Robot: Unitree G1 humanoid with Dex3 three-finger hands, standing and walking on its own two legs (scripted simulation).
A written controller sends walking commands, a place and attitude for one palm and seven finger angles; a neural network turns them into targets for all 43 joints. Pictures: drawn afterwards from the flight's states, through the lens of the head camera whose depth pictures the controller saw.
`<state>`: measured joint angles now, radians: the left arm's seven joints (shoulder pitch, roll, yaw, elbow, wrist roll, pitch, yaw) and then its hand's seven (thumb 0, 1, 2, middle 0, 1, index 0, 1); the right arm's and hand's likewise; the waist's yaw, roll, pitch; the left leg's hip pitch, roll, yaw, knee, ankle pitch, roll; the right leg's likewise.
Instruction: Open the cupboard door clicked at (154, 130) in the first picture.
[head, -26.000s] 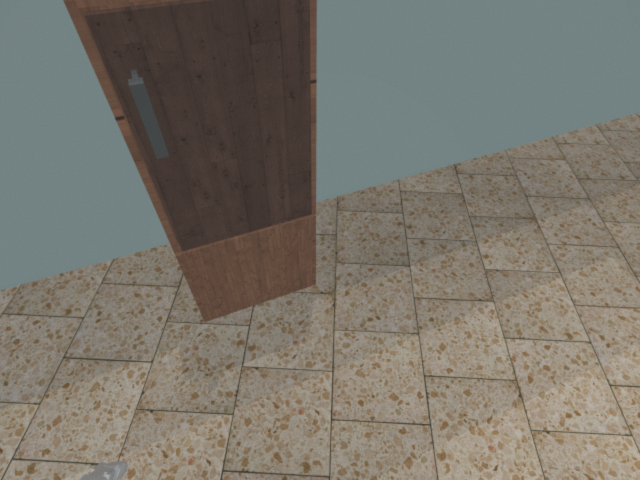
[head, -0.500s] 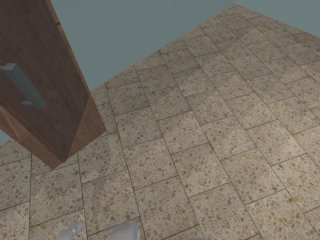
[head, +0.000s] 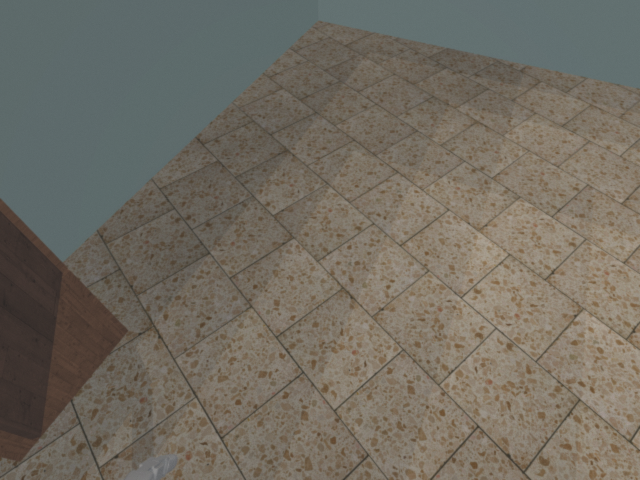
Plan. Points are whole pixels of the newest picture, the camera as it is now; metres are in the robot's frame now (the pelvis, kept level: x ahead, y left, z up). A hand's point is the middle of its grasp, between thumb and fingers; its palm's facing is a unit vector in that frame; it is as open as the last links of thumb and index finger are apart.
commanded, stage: walk to a spot facing it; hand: left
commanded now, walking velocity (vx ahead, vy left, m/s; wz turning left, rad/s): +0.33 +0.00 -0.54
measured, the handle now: out of the picture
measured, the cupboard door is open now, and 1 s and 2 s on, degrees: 42 42 42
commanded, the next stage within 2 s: turn to face it in 1.50 s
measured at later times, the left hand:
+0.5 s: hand (207, 386) +0.27 +0.20 -0.17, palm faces -0.22 -0.96 -0.16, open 7.4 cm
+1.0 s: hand (305, 251) +0.53 +0.05 -0.15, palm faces -0.35 -0.91 -0.22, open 7.1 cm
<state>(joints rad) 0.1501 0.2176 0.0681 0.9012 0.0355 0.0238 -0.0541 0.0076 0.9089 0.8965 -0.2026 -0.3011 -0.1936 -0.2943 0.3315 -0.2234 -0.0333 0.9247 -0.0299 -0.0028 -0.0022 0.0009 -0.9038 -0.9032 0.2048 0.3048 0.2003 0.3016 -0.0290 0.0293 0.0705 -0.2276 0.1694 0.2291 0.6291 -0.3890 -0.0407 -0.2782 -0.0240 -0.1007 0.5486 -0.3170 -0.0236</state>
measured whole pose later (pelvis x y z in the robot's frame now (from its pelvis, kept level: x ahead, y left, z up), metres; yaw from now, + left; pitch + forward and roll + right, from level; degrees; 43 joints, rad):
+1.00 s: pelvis +0.39 -0.10 +0.01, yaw -22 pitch +0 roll +0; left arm 0.19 0.19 0.08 1.02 0.02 -0.07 0.01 -0.03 0.96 0.90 -0.21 -0.30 -0.20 -0.29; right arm 0.27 -0.15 -0.04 1.05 -0.03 -0.02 0.01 0.00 -0.91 -0.90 0.20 0.30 0.19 0.30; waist -0.04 -0.01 0.07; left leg -0.52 0.14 0.07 0.94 -0.29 -0.04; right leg -0.15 0.02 -0.12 0.41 -0.26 -0.06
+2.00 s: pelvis +0.79 -0.28 -0.01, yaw -19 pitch +0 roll -1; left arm 0.20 0.19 0.06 1.03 0.02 0.02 0.02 0.00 0.93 0.90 -0.21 -0.30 -0.20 -0.29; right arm 0.17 -0.19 -0.04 0.99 -0.03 -0.01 0.01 0.00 -0.92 -0.90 0.20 0.30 0.19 0.30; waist -0.02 -0.05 0.09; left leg -0.45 0.02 0.11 0.70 -0.26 0.08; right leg -0.32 -0.08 -0.13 1.00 -0.57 0.04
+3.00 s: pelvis +0.86 -0.37 +0.01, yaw +16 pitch +2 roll +0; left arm 0.14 0.24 0.06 0.87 0.02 0.04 0.01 0.01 0.91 0.90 -0.20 -0.30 -0.19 -0.29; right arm 0.14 -0.23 -0.05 0.91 -0.03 0.04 0.01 0.00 -0.91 -0.90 0.20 0.30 0.20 0.30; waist 0.00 0.00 0.10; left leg -0.29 -0.01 -0.05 0.55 -0.28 0.00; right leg -0.42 -0.06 -0.02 0.81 -0.42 0.08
